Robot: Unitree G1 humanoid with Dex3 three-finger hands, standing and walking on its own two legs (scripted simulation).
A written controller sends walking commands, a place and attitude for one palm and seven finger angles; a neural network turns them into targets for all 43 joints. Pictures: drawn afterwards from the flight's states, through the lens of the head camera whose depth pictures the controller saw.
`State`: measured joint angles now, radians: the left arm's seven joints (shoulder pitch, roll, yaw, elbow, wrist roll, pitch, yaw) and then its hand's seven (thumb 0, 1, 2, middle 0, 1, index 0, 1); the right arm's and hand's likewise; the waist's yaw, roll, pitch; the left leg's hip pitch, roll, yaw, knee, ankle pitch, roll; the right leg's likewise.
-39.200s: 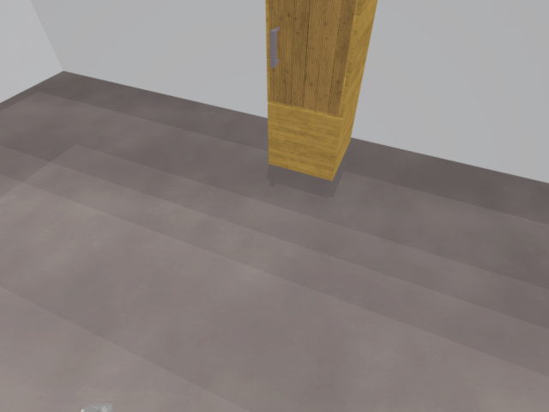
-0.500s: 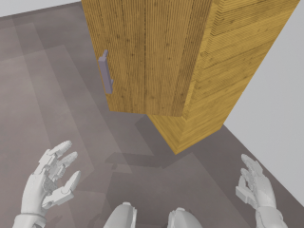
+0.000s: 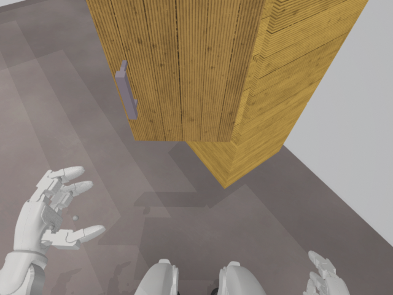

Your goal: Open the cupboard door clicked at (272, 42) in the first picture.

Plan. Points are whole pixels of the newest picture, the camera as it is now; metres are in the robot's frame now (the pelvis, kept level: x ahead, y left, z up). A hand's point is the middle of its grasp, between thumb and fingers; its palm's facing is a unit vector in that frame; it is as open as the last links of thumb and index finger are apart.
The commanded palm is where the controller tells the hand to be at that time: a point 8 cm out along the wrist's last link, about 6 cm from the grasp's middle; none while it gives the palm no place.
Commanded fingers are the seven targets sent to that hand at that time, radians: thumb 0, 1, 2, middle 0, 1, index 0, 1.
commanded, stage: raise the hand with hooked fingers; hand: left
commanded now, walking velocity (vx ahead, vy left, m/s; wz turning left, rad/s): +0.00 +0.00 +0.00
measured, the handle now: (128, 91) +0.58 +0.20 +0.02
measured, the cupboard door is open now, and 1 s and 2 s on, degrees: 54 54 54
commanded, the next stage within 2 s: move the hooked fingers beside the handle in 1.14 s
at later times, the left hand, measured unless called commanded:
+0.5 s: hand (44, 202) +0.27 +0.30 +0.04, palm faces +0.04 -1.00 -0.05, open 13.9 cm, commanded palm +0.25 +0.34 +0.04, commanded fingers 0.00 -0.50 0.30 -0.30 -1.20 -0.30 -1.20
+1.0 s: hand (50, 193) +0.29 +0.29 +0.04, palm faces +0.03 -1.00 -0.05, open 14.0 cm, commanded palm +0.27 +0.34 +0.04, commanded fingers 0.00 -0.50 0.30 -0.30 -1.20 -0.30 -1.20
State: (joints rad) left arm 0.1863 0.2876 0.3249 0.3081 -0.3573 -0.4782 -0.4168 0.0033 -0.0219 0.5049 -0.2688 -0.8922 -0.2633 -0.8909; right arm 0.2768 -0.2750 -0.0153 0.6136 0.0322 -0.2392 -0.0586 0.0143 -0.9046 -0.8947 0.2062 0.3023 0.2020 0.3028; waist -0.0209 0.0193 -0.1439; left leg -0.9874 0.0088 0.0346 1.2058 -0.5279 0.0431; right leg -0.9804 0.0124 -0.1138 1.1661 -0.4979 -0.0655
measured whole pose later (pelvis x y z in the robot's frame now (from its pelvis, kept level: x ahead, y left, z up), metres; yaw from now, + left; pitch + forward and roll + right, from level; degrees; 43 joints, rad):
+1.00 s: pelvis +0.01 +0.02 +0.00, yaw +0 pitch +19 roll -3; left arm 0.02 0.40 0.42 0.42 -0.37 -0.42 -0.49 -0.01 -0.50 0.30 -0.30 -1.20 -0.30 -1.20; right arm 0.26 -0.29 0.02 0.55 0.03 -0.18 -0.05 0.01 -0.90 -0.89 0.21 0.30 0.20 0.30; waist -0.03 0.01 -0.14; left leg -1.00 0.00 0.03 1.20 -0.53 0.07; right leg -0.97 0.01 -0.12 1.13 -0.49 -0.04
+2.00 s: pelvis +0.01 +0.02 +0.00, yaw -1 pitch +22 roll -3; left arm -0.44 0.46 0.44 0.81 -0.25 -0.42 -0.44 -0.01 -0.50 0.30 -0.30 -1.20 -0.30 -1.20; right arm 0.29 -0.28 0.03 0.60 0.03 -0.08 -0.04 0.01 -0.91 -0.89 0.21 0.30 0.20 0.30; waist -0.07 0.01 -0.15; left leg -1.07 0.01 0.04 1.23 -0.54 0.07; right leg -1.05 0.02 -0.10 1.16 -0.49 -0.04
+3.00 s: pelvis +0.01 +0.02 -0.03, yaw -3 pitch +29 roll -5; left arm -0.93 0.70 0.51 1.19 -0.10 -0.41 -0.38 -0.01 -0.50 0.30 -0.30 -1.20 -0.30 -1.20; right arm 0.35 -0.29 0.07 0.61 -0.01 0.07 -0.01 0.00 -0.91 -0.89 0.21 0.30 0.20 0.30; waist -0.20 0.04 -0.12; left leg -1.27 0.04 0.02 1.32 -0.56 0.07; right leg -1.24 0.04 -0.13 1.21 -0.49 -0.04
